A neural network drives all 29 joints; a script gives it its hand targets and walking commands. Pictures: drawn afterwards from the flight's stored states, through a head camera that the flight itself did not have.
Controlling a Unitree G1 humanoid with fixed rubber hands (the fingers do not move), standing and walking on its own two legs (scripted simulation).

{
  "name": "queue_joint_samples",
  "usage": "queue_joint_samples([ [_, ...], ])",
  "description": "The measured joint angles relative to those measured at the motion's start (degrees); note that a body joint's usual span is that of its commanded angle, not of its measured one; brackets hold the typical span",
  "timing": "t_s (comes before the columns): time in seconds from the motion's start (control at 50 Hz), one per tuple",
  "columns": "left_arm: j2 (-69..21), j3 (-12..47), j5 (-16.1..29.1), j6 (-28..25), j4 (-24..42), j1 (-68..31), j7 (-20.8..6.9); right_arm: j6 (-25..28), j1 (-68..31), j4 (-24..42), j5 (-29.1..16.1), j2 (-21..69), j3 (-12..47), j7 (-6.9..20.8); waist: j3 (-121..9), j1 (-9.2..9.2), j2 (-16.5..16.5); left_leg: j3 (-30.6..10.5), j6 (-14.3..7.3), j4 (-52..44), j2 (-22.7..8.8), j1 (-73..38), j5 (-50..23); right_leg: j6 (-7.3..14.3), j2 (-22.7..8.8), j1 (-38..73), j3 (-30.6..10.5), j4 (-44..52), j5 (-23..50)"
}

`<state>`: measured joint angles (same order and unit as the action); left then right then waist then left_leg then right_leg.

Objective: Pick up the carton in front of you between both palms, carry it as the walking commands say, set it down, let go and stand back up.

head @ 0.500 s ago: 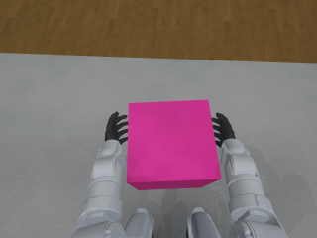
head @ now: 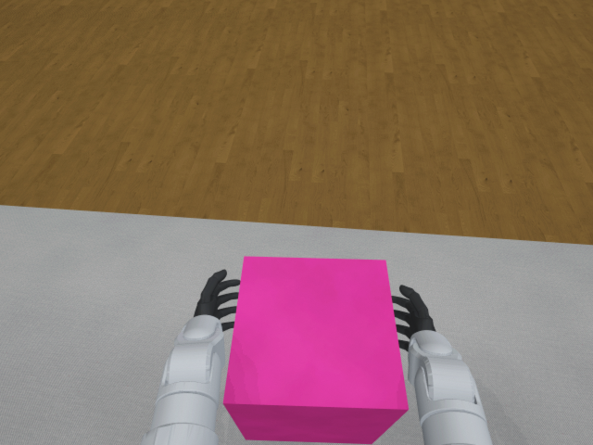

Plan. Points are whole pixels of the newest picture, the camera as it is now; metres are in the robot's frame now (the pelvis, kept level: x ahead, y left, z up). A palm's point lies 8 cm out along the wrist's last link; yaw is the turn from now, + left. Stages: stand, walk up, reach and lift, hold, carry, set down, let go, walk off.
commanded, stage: reach and lift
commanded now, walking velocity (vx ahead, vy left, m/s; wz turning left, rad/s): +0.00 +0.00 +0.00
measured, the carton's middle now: (311, 355) +0.30 +0.00 -0.07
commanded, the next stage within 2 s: hold in 1.04 s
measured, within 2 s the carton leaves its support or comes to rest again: neither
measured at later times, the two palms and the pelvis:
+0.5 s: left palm (207, 320) +0.30 +0.14 +0.04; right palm (427, 335) +0.29 -0.15 +0.03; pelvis -0.01 +0.00 +0.01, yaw +0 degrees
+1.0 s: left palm (205, 315) +0.30 +0.15 +0.05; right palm (427, 330) +0.29 -0.15 +0.04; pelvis +0.00 +0.00 +0.01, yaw +0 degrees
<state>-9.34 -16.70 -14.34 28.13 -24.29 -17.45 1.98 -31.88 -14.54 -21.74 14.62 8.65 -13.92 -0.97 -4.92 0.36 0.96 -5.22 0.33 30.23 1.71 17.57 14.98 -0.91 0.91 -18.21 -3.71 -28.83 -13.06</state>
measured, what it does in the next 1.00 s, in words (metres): stands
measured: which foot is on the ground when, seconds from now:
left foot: down 0.00-1.00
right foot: down 0.00-1.00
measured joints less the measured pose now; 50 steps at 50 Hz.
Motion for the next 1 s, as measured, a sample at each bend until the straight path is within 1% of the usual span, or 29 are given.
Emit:
queue_joint_samples([
  [0.06, -0.1, -0.2, -1.3, 2.1, 0.1, -0.4, -0.4, -2.2, -0.4, 0.1, 0.8, 0.0, 0.1, 0.3, 0.9, 0.16, -0.2, 0.0, -0.1, -2.5, -0.1, -4.0, -1.0, 0.0, -0.1, 4.0, 0.0, 2.6, 1.1],
  [0.12, -0.4, -1.3, -3.1, 3.5, -0.7, -1.5, -1.0, -3.7, -1.8, -1.0, 2.2, 0.3, -1.1, 1.0, 2.0, 0.3, -0.3, 0.1, -0.1, -3.5, -0.2, -6.4, -1.5, 0.0, -0.1, 6.3, -0.2, 3.5, 1.6],
  [0.18, -0.9, -2.7, -4.6, 4.2, -1.6, -2.8, -1.3, -4.4, -3.2, -2.0, 3.5, 0.7, -2.4, 1.5, 3.3, 0.31, -0.4, 0.2, -0.1, -3.5, -0.1, -7.3, -1.6, 0.0, -0.1, 7.1, -0.3, 3.3, 1.6],
  [0.26, -1.2, -3.6, -5.2, 4.4, -1.3, -3.9, -1.6, -4.6, -4.2, -1.8, 4.0, 1.0, -3.1, 1.7, 4.8, 0.24, -0.4, 0.3, -0.1, -3.1, -0.1, -7.5, -1.7, 0.0, -0.1, 7.2, -0.3, 2.7, 1.7],
  [0.44, -1.4, -3.9, -5.2, 4.8, 0.3, -4.3, -1.9, -5.0, -4.8, -0.4, 4.1, 1.2, -3.0, 1.7, 6.1, 0.16, -0.1, -0.1, 0.1, -4.1, -0.3, -8.5, -2.2, 0.2, 0.0, 8.3, 0.0, 3.7, 2.1],
  [0.8, -0.1, 0.8, -3.2, 7.7, 4.7, -0.3, -2.0, -8.0, -0.9, 4.2, 2.2, 0.2, 1.2, 1.2, 5.7, 0.07, -0.3, -0.3, 0.2, -8.3, -0.6, -12.6, -2.9, 0.4, 0.0, 12.5, 0.1, 8.0, 2.8],
  [1.0, 0.1, 2.0, -2.7, 9.4, 6.3, 0.5, -1.8, -9.6, 0.0, 5.9, 1.8, -0.1, 2.2, 1.1, 5.8, 0.09, -0.3, -0.1, 0.0, -8.8, -0.5, -13.8, -3.0, 0.2, -0.1, 13.7, -0.1, 8.5, 2.9],
])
